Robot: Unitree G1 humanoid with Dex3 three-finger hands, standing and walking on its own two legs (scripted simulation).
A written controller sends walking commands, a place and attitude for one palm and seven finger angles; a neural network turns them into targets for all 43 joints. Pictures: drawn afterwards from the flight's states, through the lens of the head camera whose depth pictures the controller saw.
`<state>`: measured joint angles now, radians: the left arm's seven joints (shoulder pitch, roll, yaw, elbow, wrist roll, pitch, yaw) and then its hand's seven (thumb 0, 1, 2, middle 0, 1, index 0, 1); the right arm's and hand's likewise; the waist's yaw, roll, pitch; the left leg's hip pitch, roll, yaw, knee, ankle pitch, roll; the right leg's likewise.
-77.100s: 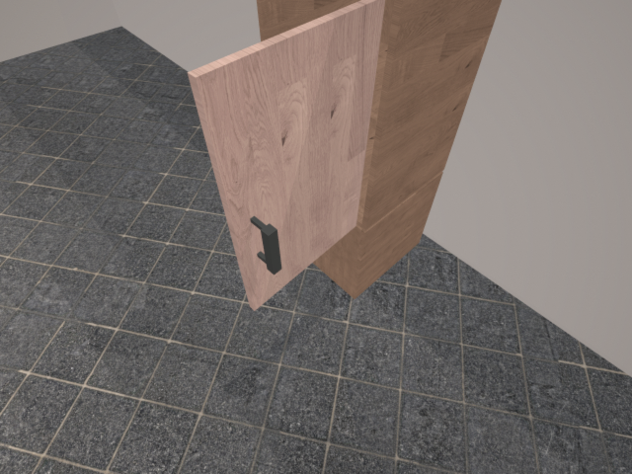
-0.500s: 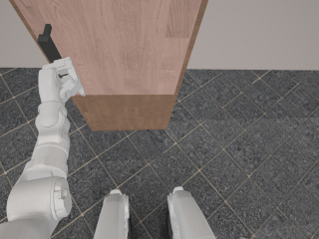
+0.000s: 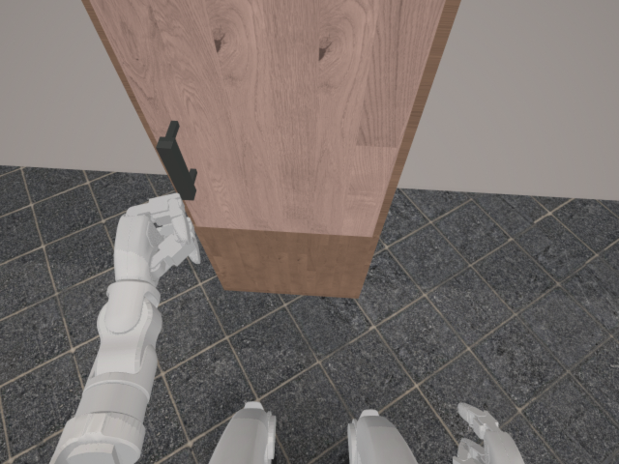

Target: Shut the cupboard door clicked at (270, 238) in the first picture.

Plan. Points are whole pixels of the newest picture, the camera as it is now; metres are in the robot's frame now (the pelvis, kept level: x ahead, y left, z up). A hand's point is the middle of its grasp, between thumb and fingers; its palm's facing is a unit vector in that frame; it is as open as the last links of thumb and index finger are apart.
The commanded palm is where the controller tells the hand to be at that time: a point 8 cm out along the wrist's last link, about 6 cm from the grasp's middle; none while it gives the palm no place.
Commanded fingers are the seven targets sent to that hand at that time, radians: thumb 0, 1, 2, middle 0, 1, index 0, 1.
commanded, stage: draw the hand back to the body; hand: left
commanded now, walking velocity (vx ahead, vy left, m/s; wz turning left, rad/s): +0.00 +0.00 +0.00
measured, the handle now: (181, 161) +0.55 +0.22 +0.00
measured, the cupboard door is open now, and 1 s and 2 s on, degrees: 0 0 0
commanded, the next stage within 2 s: step back with the hand held close in 1.36 s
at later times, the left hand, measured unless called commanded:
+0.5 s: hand (75, 280) +0.28 +0.22 +0.15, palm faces +0.23 -0.93 -0.30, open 3.1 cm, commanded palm +0.24 +0.26 +0.17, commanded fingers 0.00 0.90 0.90 -0.83 -0.99 -0.83 -0.99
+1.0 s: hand out of the picture +0.22 +0.28 +0.26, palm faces +0.48 -0.78 -0.41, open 6.2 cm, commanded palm +0.17 +0.31 +0.28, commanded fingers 0.00 0.90 0.90 -0.20 -0.30 -0.20 -0.30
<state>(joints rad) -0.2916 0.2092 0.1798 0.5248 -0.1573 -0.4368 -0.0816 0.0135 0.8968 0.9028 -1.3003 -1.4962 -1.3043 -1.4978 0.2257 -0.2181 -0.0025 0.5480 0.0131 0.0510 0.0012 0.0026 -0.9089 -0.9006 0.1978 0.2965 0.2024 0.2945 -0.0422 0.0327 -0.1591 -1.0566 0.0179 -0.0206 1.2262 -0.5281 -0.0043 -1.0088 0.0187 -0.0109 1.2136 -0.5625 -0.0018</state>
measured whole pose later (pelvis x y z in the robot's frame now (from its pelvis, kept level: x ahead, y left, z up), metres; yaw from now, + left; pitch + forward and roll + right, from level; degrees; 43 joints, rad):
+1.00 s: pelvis +0.04 +0.00 +0.11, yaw +1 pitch -3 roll +0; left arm 0.45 0.36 0.34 -0.36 -0.08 -0.04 0.10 0.01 0.89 0.90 -0.42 -0.52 -0.42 -0.52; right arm 0.20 -0.21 0.05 0.60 0.02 -0.09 -0.07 0.01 -0.90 -0.90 0.20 0.30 0.20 0.30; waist 0.08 0.07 -0.03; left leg -0.16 -0.01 -0.01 0.48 -0.28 0.01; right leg -0.11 -0.01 -0.01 0.47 -0.31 0.01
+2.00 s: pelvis -0.02 +0.03 +0.10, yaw +0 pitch +0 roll -1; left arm 0.54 0.42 0.40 -0.43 -0.07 -0.16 0.13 0.01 0.89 0.90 -0.21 -0.30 -0.22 -0.30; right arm 0.19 -0.23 0.00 0.55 0.02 0.01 -0.09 0.01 -0.91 -0.90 0.20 0.30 0.20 0.29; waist 0.00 0.04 -0.02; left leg -0.32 -0.02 0.02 0.51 -0.20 0.04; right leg -0.27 -0.02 0.02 0.47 -0.21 0.04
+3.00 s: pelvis -0.17 +0.05 +0.09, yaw +5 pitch +0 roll -6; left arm 0.46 0.48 0.48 -0.46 -0.07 -0.28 0.13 0.01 0.88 0.90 -0.21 -0.30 -0.22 -0.30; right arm 0.16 -0.16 -0.01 0.61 -0.01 -0.11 -0.06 0.01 -0.90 -0.90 0.20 0.30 0.20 0.30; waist -0.01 0.03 -0.02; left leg -0.51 0.09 0.08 0.42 0.00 0.06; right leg -0.27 0.11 0.02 0.68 -0.47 -0.02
